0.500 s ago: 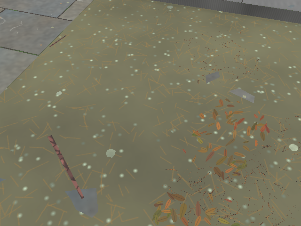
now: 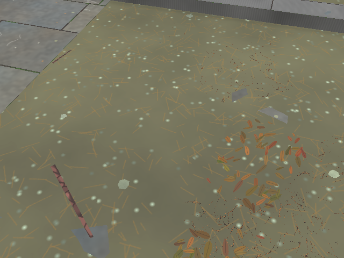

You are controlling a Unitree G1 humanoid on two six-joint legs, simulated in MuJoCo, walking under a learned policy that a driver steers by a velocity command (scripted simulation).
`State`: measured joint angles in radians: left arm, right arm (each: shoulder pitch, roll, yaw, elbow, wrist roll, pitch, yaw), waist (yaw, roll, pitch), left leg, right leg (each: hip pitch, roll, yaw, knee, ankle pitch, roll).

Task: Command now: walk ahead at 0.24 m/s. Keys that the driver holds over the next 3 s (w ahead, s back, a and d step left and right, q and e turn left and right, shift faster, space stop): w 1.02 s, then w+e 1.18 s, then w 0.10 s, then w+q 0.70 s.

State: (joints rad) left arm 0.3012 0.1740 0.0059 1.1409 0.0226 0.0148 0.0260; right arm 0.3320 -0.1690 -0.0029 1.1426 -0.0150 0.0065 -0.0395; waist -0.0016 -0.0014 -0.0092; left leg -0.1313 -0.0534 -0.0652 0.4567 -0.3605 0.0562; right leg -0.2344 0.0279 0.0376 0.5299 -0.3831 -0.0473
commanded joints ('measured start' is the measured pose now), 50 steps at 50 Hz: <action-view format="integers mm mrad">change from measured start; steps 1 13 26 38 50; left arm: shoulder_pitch -62 169 250 100 -363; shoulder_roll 30 100 124 38 54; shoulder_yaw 4 42 19 38 28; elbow -83 -69 -25 -134 -306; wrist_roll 18 -2 -6 18 -4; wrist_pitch -28 -104 -130 -67 -65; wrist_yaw -13 -18 2 -44 -55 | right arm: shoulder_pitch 131 -87 -302 0 227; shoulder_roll -158 -75 -94 -86 -116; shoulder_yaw -43 -45 -40 -48 -36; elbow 0 -131 -260 -114 -66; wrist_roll -3 -24 0 1 -4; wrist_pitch -6 -82 -55 -119 -114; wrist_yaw -3 65 53 36 23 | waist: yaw -45 17 -19 49 -62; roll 165 -40 -117 22 67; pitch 196 164 96 83 121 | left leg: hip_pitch -44 -589 -269 -89 194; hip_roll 278 122 -11 252 229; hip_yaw -390 47 221 -115 26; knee -297 619 145 -324 -292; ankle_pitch -462 92 247 297 686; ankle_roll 169 26 66 179 125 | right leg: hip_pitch -245 244 265 -270 -398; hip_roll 6 -276 -217 -125 -73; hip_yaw -72 301 -5 -12 -137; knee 136 -410 -242 625 89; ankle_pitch -46 59 1111 127 380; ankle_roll -18 -134 -94 -23 -8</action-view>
